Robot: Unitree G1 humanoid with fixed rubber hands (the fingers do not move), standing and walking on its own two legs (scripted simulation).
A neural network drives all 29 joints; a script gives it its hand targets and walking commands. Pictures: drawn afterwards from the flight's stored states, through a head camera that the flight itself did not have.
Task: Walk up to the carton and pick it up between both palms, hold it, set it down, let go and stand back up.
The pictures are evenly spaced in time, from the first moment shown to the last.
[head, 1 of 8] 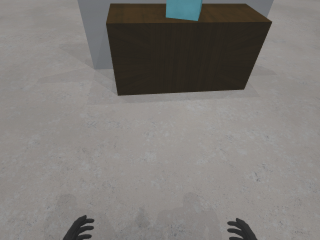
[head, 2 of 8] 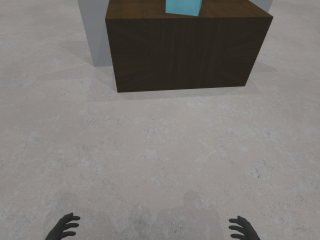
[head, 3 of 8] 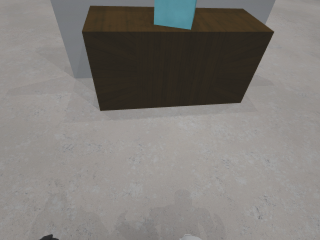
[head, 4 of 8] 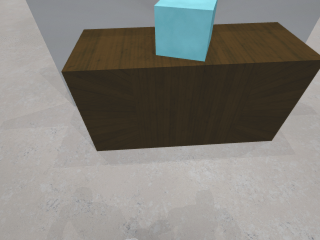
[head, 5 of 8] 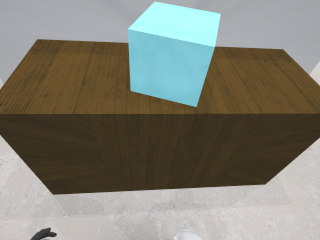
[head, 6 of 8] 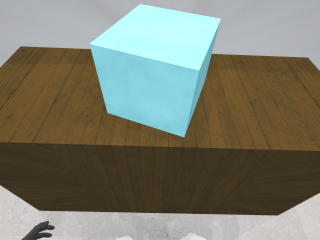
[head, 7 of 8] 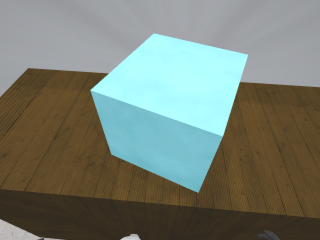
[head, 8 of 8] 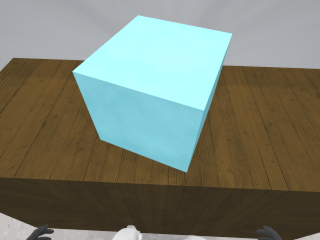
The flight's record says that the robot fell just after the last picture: no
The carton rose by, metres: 0.00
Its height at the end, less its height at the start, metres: +0.00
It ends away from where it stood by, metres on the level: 0.00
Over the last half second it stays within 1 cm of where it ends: yes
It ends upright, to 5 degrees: yes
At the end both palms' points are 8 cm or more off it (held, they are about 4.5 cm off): yes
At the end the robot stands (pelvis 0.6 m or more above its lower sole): yes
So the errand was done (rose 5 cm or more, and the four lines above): no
